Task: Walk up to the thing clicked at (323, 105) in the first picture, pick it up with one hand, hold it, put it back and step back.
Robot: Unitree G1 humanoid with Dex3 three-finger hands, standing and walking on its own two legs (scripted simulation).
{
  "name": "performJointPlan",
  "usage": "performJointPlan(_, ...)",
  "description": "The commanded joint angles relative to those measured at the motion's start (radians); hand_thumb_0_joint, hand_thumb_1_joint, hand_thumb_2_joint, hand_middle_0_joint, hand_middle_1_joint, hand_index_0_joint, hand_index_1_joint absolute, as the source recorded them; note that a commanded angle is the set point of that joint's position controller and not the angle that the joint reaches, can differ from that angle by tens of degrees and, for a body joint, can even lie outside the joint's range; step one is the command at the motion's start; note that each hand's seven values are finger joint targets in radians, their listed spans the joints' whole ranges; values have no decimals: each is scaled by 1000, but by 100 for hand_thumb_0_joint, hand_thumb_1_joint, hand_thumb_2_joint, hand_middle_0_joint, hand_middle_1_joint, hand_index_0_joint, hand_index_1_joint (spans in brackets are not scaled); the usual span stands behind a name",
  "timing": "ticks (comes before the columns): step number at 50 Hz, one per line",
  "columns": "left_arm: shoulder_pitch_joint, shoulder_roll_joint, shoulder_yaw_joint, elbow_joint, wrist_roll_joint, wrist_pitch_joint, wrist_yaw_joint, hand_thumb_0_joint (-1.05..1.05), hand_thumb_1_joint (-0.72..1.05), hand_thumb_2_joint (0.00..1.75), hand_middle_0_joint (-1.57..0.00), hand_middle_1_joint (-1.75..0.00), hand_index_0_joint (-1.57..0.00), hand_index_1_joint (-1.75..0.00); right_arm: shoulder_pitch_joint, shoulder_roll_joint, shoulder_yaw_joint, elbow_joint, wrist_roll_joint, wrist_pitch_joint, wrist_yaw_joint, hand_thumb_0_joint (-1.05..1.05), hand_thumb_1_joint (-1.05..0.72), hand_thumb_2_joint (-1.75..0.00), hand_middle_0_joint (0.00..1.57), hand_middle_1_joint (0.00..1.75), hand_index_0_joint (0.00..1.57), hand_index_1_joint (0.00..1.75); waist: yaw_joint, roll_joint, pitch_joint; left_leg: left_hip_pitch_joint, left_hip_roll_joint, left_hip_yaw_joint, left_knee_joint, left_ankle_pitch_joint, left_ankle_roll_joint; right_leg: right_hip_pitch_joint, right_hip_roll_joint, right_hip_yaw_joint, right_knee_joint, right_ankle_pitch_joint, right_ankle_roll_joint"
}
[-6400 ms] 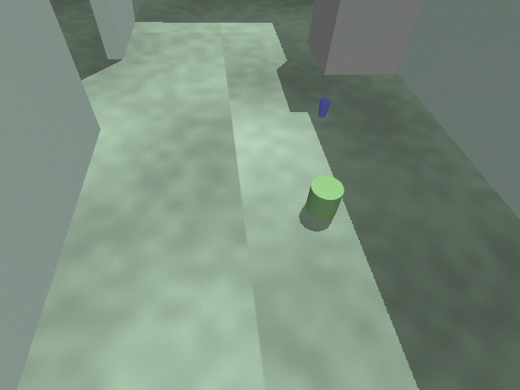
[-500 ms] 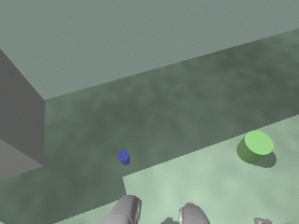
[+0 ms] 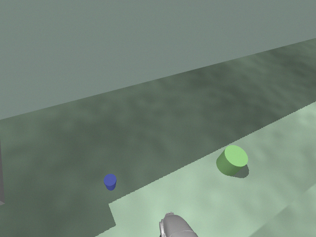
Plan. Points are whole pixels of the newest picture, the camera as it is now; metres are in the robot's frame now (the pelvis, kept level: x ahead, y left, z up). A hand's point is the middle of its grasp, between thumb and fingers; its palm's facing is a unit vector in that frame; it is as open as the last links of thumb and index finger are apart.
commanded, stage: walk up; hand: left
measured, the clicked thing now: (110, 183) +0.51 +0.15 -0.71
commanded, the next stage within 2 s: none
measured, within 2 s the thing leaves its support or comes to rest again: neither
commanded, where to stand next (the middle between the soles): +0.13 -0.09 m, yaw +0 degrees
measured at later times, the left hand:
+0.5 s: hand (59, 217) +0.22 +0.24 -0.16, palm faces -0.06 -0.94 -0.35, open 7.3 cm
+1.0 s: hand out of the picture +0.15 +0.20 -0.16, palm faces -0.03 -0.95 -0.32, open 7.3 cm
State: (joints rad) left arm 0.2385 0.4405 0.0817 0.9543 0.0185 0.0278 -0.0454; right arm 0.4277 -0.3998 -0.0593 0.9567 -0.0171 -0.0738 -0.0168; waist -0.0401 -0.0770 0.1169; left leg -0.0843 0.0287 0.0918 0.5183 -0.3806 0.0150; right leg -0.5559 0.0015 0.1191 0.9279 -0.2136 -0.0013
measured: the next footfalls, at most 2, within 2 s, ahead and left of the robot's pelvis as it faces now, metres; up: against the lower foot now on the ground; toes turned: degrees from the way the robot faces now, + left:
right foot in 0.12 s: +0.08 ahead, -0.18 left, +0.00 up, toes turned -3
left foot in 0.38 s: +0.15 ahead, +0.10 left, +0.00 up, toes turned -2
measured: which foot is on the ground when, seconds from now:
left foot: down 0.00-0.16, up 0.18-0.36, down 0.38-1.00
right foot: up 0.00-0.10, down 0.12-1.00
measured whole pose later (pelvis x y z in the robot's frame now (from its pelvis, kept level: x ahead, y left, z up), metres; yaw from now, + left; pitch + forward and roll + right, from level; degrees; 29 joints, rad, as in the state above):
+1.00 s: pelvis +0.04 -0.05 +0.00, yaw -2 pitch -3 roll +0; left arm 0.06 0.34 0.02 1.08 0.00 0.02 -0.02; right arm 0.07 -0.37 0.00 1.08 0.00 -0.01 0.01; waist 0.00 0.00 0.11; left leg -0.28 0.03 -0.03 0.52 -0.18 -0.04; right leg -0.21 -0.03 -0.01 0.57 -0.30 0.02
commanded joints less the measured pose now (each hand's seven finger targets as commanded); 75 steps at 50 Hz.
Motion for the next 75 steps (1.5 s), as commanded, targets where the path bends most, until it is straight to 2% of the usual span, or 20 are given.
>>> performJointPlan(1, -173, 112, 7, -143, -5, -35, 3, 0, 90, 90, -20, -30, -20, -30, -16, -255, -60, -92, -2, -13, -18, 0, -90, -90, 20, 30, 20, 30, -29, 257, -8, 46, 205, -100, -90, 643, 101, 29, -21, -120, -205, -56, -25)
performJointPlan(4, -143, 98, 5, -123, -8, -35, 4, 0, 90, 90, -20, -30, -20, -30, 4, -259, -50, -94, 3, 6, -22, 0, -90, -90, 20, 30, 20, 30, -11, 279, -68, 36, 190, -94, 24, 761, 100, 209, 20, -205, -345, -74, -50)
performJointPlan(6, 1, 161, 32, -80, 0, -46, 15, 0, 90, 90, -20, -30, -20, -30, -6, -227, -28, -115, 23, 6, -24, 0, -90, -90, 20, 30, 20, 30, 75, 155, -183, -80, 150, -67, 281, 736, 68, 510, 1, -147, -449, 78, -101)
performJointPlan(7, 94, 233, 59, -68, 7, -49, 24, 0, 90, 90, -20, -30, -20, -30, 6, -187, -10, -146, 36, -2, -25, 0, -90, -90, 20, 30, 20, 30, 117, -23, -284, -273, 94, -55, 497, 464, 27, 716, -166, 102, -416, 172, -180)
performJointPlan(8, 120, 275, 68, -81, -9, -47, 34, 0, 90, 90, -20, -30, -20, -30, -12, -183, -9, -158, 49, -4, -35, 0, -90, -90, 20, 30, 20, 30, 141, -162, -302, -467, -72, -33, 695, -35, 1, 774, -366, 421, -498, 301, -354)
performJointPlan(9, 99, 254, 62, -98, -26, -46, 37, 0, 90, 90, -20, -30, -20, -30, -73, -219, -23, -147, 37, 2, -44, 0, -90, -90, 20, 30, 20, 30, 147, -73, -238, -469, -36, -126, 750, -251, 5, 664, -404, 410, -521, 345, -396)
performJointPlan(13, -95, 152, 24, -154, -9, -37, 47, 0, 90, 90, -20, -30, -20, -30, 3, -199, -15, -90, 34, -2, -30, 0, -90, -90, 20, 30, 20, 30, 30, -45, -104, -312, 11, -73, 443, -160, 7, 315, -221, 39, -449, 371, -261)
performJointPlan(17, -162, 148, 12, -165, -11, -21, 47, 0, 90, 90, -20, -30, -20, -30, 26, -148, -15, -40, 20, -4, -31, 0, -90, -90, 20, 30, 20, 30, -2, -60, -142, -112, -27, -10, 53, 211, -15, 216, -173, -20, -270, 396, -204)
performJointPlan(18, -175, 131, 8, -168, -22, -10, 46, 0, 90, 90, -20, -30, -20, -30, 13, -171, -26, -43, 7, -7, -37, 0, -90, -90, 20, 30, 20, 30, -15, -28, -132, -73, -25, -42, -6, 335, -13, 155, -146, -21, -221, 253, -153)
performJointPlan(19, -180, 89, -1, -178, -32, 1, 45, 0, 90, 90, -20, -30, -20, -30, -25, -240, -42, -59, -13, -10, -44, 0, -90, -90, 20, 30, 20, 30, -6, 95, -107, -97, 104, -232, -63, 370, 21, 79, -82, -35, -144, 85, -93)
performJointPlan(20, -148, 94, 1, -175, -35, 14, 49, 0, 90, 90, -20, -30, -20, -30, -102, -344, -57, -99, -3, -9, -44, 0, -90, -90, 20, 30, 20, 30, 16, 239, -107, -227, 370, -575, -185, 376, 173, 105, 17, -75, -10, -249, -34)
performJointPlan(21, -166, 155, 25, -146, -23, 26, 56, 0, 90, 90, -20, -30, -20, -30, -169, -371, -68, -108, 2, -7, -45, 0, -90, -90, 20, 30, 20, 30, 1, 225, -65, -319, 457, -695, -215, 331, 287, 145, -25, -8, 127, -370, -23)
performJointPlan(24, -134, 128, 28, -110, -27, 19, 48, 0, 90, 90, -20, -30, -20, -30, -210, -285, -42, -101, -4, -15, -61, 0, -90, -90, 20, 30, 20, 30, 49, 147, -117, -152, 307, -410, -39, 594, 230, 78, -30, 24, 158, -332, -30)
performJointPlan(28, -122, 96, 19, -76, -22, -8, 36, 0, 90, 90, -20, -30, -20, -30, -222, -248, -27, -85, -6, -2, -44, 0, -90, -90, 20, 30, 20, 30, 42, 201, -206, -79, 210, -243, 72, 692, 160, 232, -39, -99, -199, -255, -15)
performJointPlan(30, -76, 95, 15, -29, -16, -22, 44, 0, 90, 90, -20, -30, -20, -30, -260, -238, -19, -81, 4, 16, -30, 0, -90, -90, 20, 30, 20, 30, 66, 193, -228, -142, 155, -185, 146, 583, 95, 381, -19, -122, -442, 17, -20)
performJointPlan(32, -107, 187, 20, -39, 3, -50, 56, 0, 90, 90, -20, -30, -20, -30, -245, -161, 9, -88, 32, 24, -15, 0, -90, -90, 20, 30, 20, 30, 36, 31, -233, -320, 58, -138, 209, 327, 0, 490, -218, 166, -466, 263, -98)
performJointPlan(33, -168, 235, 18, -37, -11, -45, 53, 0, 90, 90, -20, -30, -20, -30, -288, -163, 2, -76, 34, 33, -23, 0, -90, -90, 20, 30, 20, 30, 35, -59, -210, -211, 4, -112, 185, 10, -6, 308, -308, 204, -469, 309, -189)
performJointPlan(38, -191, 172, -5, -6, -17, -38, 51, 0, 90, 90, -20, -30, -20, -30, -339, -202, -2, -10, 22, 29, 4, 0, -90, -90, 20, 30, 20, 30, 33, -3, -161, -81, 61, -161, 55, 344, 25, 243, -139, -8, -441, 70, -47)
performJointPlan(49, -242, 142, -7, 62, -18, -30, 41, 0, 90, 90, -20, -30, -20, -30, -395, -185, 15, 81, 10, 41, 18, 0, -90, -90, 20, 30, 20, 30, 38, 50, -94, -131, 63, -198, -108, 125, -4, 264, -131, -6, -595, -219, -43)
performJointPlan(75, -203, 125, -11, 98, -16, -39, 37, 0, 90, 90, -20, -30, -20, -30, -400, -174, 14, 88, 15, 34, 16, 0, -90, -90, 20, 30, 20, 30, 36, 103, -177, -124, 85, -230, -158, 312, -8, 421, -121, -81, -593, 37, -22)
